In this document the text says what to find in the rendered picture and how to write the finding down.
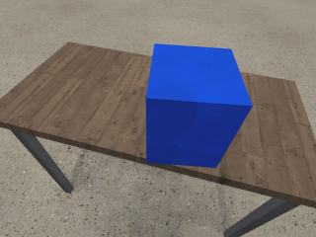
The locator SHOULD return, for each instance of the table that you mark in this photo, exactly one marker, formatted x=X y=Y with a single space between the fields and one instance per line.
x=95 y=98

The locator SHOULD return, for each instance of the carton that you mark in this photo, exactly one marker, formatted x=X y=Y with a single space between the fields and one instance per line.
x=196 y=101

